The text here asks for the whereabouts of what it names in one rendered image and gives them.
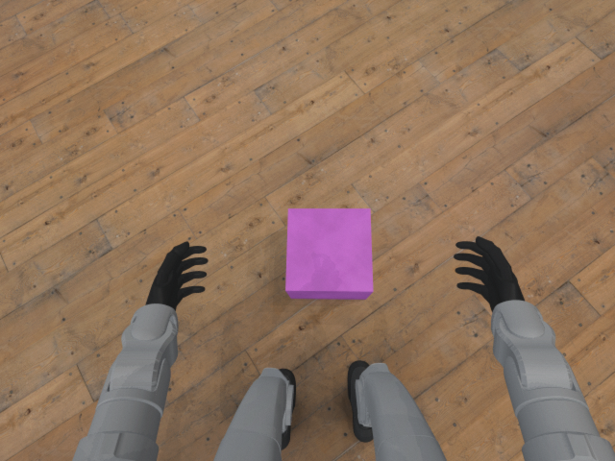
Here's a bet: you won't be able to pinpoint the right robot forearm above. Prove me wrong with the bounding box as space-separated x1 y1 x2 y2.
491 300 615 461

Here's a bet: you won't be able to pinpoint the left robot forearm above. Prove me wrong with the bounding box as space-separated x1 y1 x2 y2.
72 303 179 461

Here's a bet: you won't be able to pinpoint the right robot thigh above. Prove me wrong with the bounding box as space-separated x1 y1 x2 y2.
356 372 447 461

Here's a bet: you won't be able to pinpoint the left robot hand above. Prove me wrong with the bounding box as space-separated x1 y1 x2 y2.
146 241 208 311

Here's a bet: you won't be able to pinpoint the right robot hand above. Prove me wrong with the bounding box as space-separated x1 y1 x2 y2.
454 236 525 312

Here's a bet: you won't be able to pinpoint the carton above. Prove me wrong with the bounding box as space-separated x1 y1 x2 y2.
285 208 373 300

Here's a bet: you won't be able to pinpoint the robot right shin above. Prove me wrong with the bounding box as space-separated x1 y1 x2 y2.
357 363 390 427

